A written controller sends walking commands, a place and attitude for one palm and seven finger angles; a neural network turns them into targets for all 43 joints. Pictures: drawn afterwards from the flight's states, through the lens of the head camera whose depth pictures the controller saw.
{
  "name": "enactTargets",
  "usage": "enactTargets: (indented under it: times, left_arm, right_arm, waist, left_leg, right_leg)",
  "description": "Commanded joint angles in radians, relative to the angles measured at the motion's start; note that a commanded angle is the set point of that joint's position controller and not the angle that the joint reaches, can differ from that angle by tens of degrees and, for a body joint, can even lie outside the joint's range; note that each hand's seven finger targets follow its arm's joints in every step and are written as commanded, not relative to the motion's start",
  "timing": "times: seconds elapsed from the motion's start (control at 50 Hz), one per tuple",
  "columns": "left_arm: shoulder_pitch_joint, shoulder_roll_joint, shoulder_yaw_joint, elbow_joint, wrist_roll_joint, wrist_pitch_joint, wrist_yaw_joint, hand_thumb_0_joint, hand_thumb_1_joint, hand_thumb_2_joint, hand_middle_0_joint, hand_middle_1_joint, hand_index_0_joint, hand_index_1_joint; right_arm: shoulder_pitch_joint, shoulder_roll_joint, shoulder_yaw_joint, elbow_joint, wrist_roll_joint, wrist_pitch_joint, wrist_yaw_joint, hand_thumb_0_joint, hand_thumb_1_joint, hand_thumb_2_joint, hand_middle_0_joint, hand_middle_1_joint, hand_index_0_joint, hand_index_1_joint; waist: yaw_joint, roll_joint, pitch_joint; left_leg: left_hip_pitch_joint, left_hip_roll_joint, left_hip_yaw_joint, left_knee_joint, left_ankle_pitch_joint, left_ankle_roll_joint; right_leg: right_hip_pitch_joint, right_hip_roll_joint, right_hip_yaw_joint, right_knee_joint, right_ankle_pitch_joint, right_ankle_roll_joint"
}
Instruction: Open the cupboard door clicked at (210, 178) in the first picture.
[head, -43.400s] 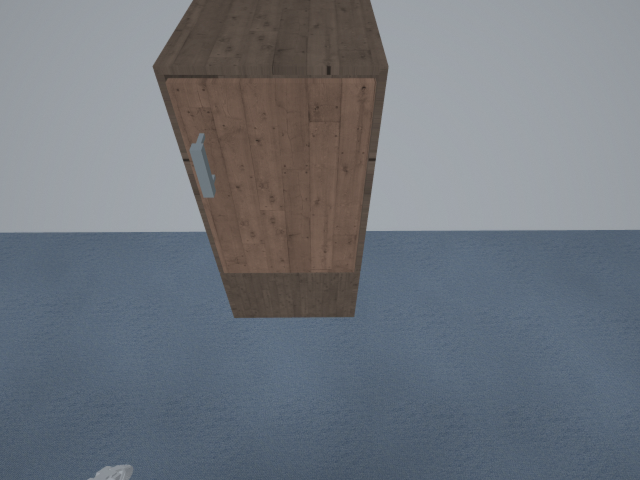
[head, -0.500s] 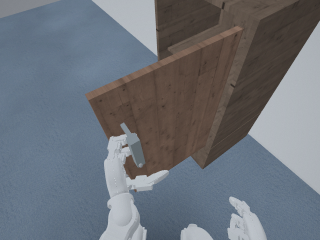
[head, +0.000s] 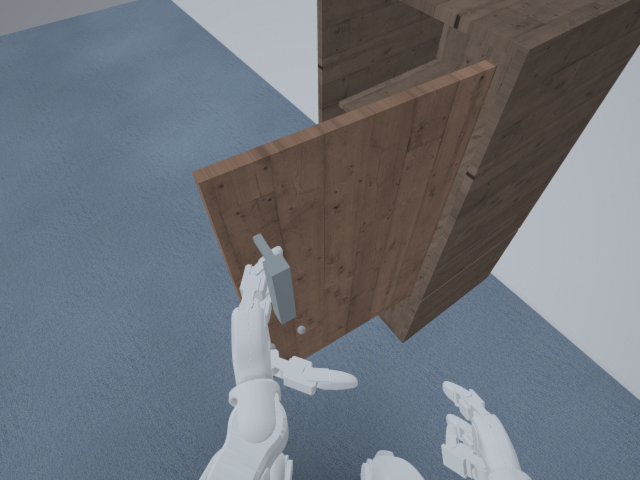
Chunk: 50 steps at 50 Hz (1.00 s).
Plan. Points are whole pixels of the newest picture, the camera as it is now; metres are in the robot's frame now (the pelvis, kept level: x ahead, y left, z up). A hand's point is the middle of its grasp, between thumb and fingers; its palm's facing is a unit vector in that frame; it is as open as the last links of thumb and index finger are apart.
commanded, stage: slide the hand sideways off the handle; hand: left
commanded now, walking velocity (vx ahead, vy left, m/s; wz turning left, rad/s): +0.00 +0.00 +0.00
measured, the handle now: (273, 279) +0.36 +0.08 +0.04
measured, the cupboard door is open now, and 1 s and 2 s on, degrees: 85 89 89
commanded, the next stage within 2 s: draw the hand back to the body in 1.14 s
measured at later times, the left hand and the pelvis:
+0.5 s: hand (285, 367) +0.25 +0.05 +0.04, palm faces -0.12 -0.99 +0.03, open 16.2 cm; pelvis +0.01 +0.02 -0.01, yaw -1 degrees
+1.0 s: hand (236, 403) +0.21 +0.10 +0.04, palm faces -0.08 -1.00 +0.03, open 16.3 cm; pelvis +0.01 +0.02 -0.02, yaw -1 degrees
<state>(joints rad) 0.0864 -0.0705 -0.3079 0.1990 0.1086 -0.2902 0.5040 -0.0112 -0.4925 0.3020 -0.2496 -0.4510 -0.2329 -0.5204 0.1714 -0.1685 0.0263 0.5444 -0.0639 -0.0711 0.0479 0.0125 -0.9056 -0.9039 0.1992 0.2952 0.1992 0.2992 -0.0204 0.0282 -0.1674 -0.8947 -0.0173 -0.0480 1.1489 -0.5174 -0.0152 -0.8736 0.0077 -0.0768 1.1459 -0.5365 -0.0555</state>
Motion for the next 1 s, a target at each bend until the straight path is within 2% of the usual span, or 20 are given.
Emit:
enactTargets:
  times: [0.0,0.04,0.06,0.1,0.14,0.16,0.18,0.2,0.28,0.36,0.42,0.44,0.5,0.58,0.68,0.7,0.78,0.86,0.94,0.98]
  left_arm:
    - [-0.194,0.018,-0.144,-0.357,0.02,-0.198,-0.378,0.0,-0.5,0.3,-0.15,-0.3,-0.15,-0.3]
    - [-0.138,-0.014,-0.125,-0.361,-0.056,-0.201,-0.441,0.0,-0.5,0.3,-0.15,-0.3,-0.15,-0.3]
    - [-0.14,-0.035,-0.122,-0.362,-0.093,-0.191,-0.445,0.0,-0.5,0.3,-0.15,-0.3,-0.15,-0.3]
    - [-0.123,-0.036,-0.082,-0.35,-0.127,-0.166,-0.417,0.0,-0.5,0.3,-0.15,-0.3,-0.15,-0.3]
    - [-0.076,-0.004,-0.041,-0.365,-0.118,-0.151,-0.377,0.0,-0.5,0.3,-0.15,-0.3,-0.15,-0.3]
    - [-0.07,0.003,-0.035,-0.372,-0.104,-0.146,-0.357,0.0,-0.5,0.3,-0.15,-0.3,-0.15,-0.3]
    - [-0.043,0.027,-0.024,-0.373,-0.083,-0.141,-0.343,0.0,-0.5,0.3,-0.15,-0.3,-0.15,-0.3]
    - [-0.031,0.025,-0.024,-0.381,-0.071,-0.138,-0.331,0.0,-0.5,0.3,-0.15,-0.3,-0.15,-0.3]
    - [0.062,0.054,-0.003,-0.393,-0.046,-0.129,-0.323,0.0,-0.5,0.3,-0.15,-0.3,-0.15,-0.3]
    - [0.145,0.062,0.009,-0.438,-0.061,-0.131,-0.338,0.0,-0.5,0.3,-0.15,-0.3,-0.15,-0.3]
    - [0.191,0.054,-0.004,-0.461,-0.065,-0.136,-0.347,0.0,-0.5,0.3,-0.15,-0.3,-0.15,-0.3]
    - [0.191,0.061,0.004,-0.478,-0.072,-0.142,-0.35,0.0,-0.5,0.3,-0.15,-0.3,-0.15,-0.3]
    - [0.258,0.082,0.018,-0.504,-0.076,-0.158,-0.365,0.0,-0.5,0.3,-0.15,-0.3,-0.15,-0.3]
    - [0.289,0.093,0.009,-0.547,-0.08,-0.178,-0.393,0.0,-0.5,0.3,-0.15,-0.3,-0.15,-0.3]
    - [0.405,0.136,0.059,-0.577,-0.107,-0.186,-0.433,0.0,-0.5,0.3,-0.15,-0.3,-0.15,-0.3]
    - [0.422,0.131,0.056,-0.579,-0.114,-0.185,-0.443,0.0,-0.5,0.3,-0.15,-0.3,-0.15,-0.3]
    - [0.441,0.168,0.088,-0.615,-0.129,-0.187,-0.468,0.0,-0.5,0.3,-0.15,-0.3,-0.15,-0.3]
    - [0.481,0.163,0.083,-0.65,-0.147,-0.196,-0.497,0.0,-0.5,0.3,-0.15,-0.3,-0.15,-0.3]
    - [0.546,0.178,0.103,-0.658,-0.163,-0.192,-0.519,0.0,-0.5,0.3,-0.15,-0.3,-0.15,-0.3]
    - [0.577,0.219,0.157,-0.649,-0.169,-0.188,-0.526,0.0,-0.5,0.3,-0.15,-0.3,-0.15,-0.3]
  right_arm:
    - [0.009,-0.128,-0.06,-0.19,0.026,-0.032,-0.01,0.0,-0.9,-0.9,0.2,0.3,0.2,0.3]
    - [0.0,-0.123,-0.054,-0.228,0.042,-0.035,-0.017,0.0,-0.9,-0.9,0.2,0.3,0.2,0.3]
    - [-0.002,-0.122,-0.05,-0.242,0.049,-0.038,-0.021,0.0,-0.9,-0.9,0.2,0.3,0.2,0.3]
    - [-0.007,-0.128,-0.048,-0.253,0.054,-0.038,-0.026,0.0,-0.9,-0.9,0.2,0.3,0.2,0.3]
    - [-0.005,-0.135,-0.052,-0.266,0.052,-0.03,-0.029,0.0,-0.9,-0.9,0.2,0.3,0.2,0.3]
    - [0.004,-0.135,-0.051,-0.269,0.049,-0.026,-0.029,0.0,-0.9,-0.9,0.2,0.3,0.2,0.3]
    - [0.001,-0.137,-0.051,-0.272,0.048,-0.023,-0.028,0.0,-0.9,-0.9,0.2,0.3,0.2,0.3]
    - [0.008,-0.134,-0.052,-0.276,0.045,-0.018,-0.026,0.0,-0.9,-0.9,0.2,0.3,0.2,0.3]
    - [0.019,-0.133,-0.052,-0.288,0.045,-0.002,-0.023,0.0,-0.9,-0.9,0.2,0.3,0.2,0.3]
    - [0.012,-0.127,-0.047,-0.306,0.048,0.008,-0.026,0.0,-0.9,-0.9,0.2,0.3,0.2,0.3]
    - [0.016,-0.126,-0.045,-0.312,0.049,0.009,-0.025,0.0,-0.9,-0.9,0.2,0.3,0.2,0.3]
    - [0.021,-0.127,-0.046,-0.311,0.048,0.007,-0.026,0.0,-0.9,-0.9,0.2,0.3,0.2,0.3]
    - [0.022,-0.128,-0.047,-0.314,0.047,0.003,-0.027,0.0,-0.9,-0.9,0.2,0.3,0.2,0.3]
    - [0.023,-0.132,-0.049,-0.322,0.047,-0.002,-0.028,0.0,-0.9,-0.9,0.2,0.3,0.2,0.3]
    - [0.034,-0.132,-0.053,-0.331,0.05,-0.002,-0.033,0.0,-0.9,-0.9,0.2,0.3,0.2,0.3]
    - [0.029,-0.132,-0.054,-0.335,0.053,-0.002,-0.034,0.0,-0.9,-0.9,0.2,0.3,0.2,0.3]
    - [0.03,-0.135,-0.056,-0.338,0.055,-0.001,-0.041,0.0,-0.9,-0.9,0.2,0.3,0.2,0.3]
    - [0.031,-0.137,-0.058,-0.345,0.059,-0.007,-0.042,0.0,-0.9,-0.9,0.2,0.3,0.2,0.3]
    - [0.028,-0.135,-0.064,-0.351,0.061,-0.01,-0.046,0.0,-0.9,-0.9,0.2,0.3,0.2,0.3]
    - [0.024,-0.133,-0.069,-0.343,0.062,-0.004,-0.052,0.0,-0.9,-0.9,0.2,0.3,0.2,0.3]
  waist:
    - [-0.064,-0.043,-0.287]
    - [-0.054,-0.042,-0.26]
    - [-0.057,-0.058,-0.233]
    - [-0.049,-0.093,-0.208]
    - [-0.03,-0.111,-0.224]
    - [-0.03,-0.122,-0.232]
    - [-0.017,-0.099,-0.235]
    - [-0.018,-0.105,-0.251]
    - [-0.002,-0.108,-0.249]
    - [0.007,-0.082,-0.223]
    - [-0.001,-0.071,-0.2]
    - [-0.004,-0.085,-0.211]
    - [0.001,-0.064,-0.211]
    - [-0.009,-0.062,-0.209]
    - [0.006,-0.075,-0.234]
    - [0.002,-0.077,-0.224]
    - [0.001,-0.056,-0.219]
    - [0.002,-0.032,-0.22]
    - [0.005,-0.059,-0.221]
    - [0.016,-0.073,-0.222]
  left_leg:
    - [0.137,-0.015,0.018,-0.073,0.213,0.051]
    - [0.136,-0.015,0.016,-0.082,0.168,0.049]
    - [0.127,-0.017,0.012,-0.088,0.137,0.05]
    - [0.109,-0.016,0.007,-0.095,0.098,0.047]
    - [0.102,-0.015,0.008,-0.097,0.098,0.044]
    - [0.098,-0.015,0.006,-0.098,0.105,0.045]
    - [0.095,-0.015,0.006,-0.097,0.12,0.043]
    - [0.097,-0.015,0.008,-0.096,0.13,0.043]
    - [0.091,-0.014,0.014,-0.101,0.158,0.04]
    - [0.093,-0.013,0.023,-0.11,0.151,0.037]
    - [0.1,-0.009,0.015,-0.112,0.162,0.035]
    - [0.097,-0.009,0.015,-0.107,0.165,0.036]
    - [0.097,-0.009,0.013,-0.099,0.198,0.033]
    - [0.09,-0.009,0.007,-0.084,0.197,0.035]
    - [0.081,-0.011,0.009,-0.07,0.237,0.035]
    - [0.077,-0.011,0.012,-0.065,0.232,0.035]
    - [0.064,-0.012,0.009,-0.054,0.227,0.036]
    - [0.072,-0.011,0.004,-0.055,0.224,0.034]
    - [0.05,-0.013,0.006,-0.047,0.215,0.036]
    - [0.033,-0.013,0.008,-0.04,0.222,0.036]
  right_leg:
    - [0.16,-0.035,0.092,-0.161,0.362,0.016]
    - [0.136,-0.026,0.082,-0.171,0.274,0.014]
    - [0.123,-0.022,0.08,-0.185,0.219,0.017]
    - [0.1,-0.018,0.073,-0.195,0.132,0.02]
    - [0.105,-0.017,0.07,-0.189,0.118,0.02]
    - [0.11,-0.017,0.066,-0.18,0.129,0.02]
    - [0.112,-0.015,0.066,-0.168,0.146,0.015]
    - [0.117,-0.017,0.062,-0.159,0.164,0.016]
    - [0.142,-0.014,0.064,-0.154,0.21,0.013]
    - [0.144,-0.01,0.064,-0.157,0.212,0.014]
    - [0.129,-0.006,0.053,-0.148,0.224,0.013]
    - [0.133,-0.006,0.054,-0.146,0.231,0.015]
    - [0.132,-0.003,0.051,-0.127,0.271,0.014]
    - [0.11,-0.002,0.048,-0.113,0.265,0.015]
    - [0.138,0.003,0.052,-0.097,0.321,0.016]
    - [0.132,0.001,0.053,-0.099,0.326,0.02]
    - [0.121,0.004,0.057,-0.094,0.317,0.02]
    - [0.099,0.006,0.042,-0.081,0.298,0.02]
    - [0.11,0.005,0.047,-0.082,0.302,0.024]
    - [0.13,0.008,0.055,-0.082,0.315,0.023]
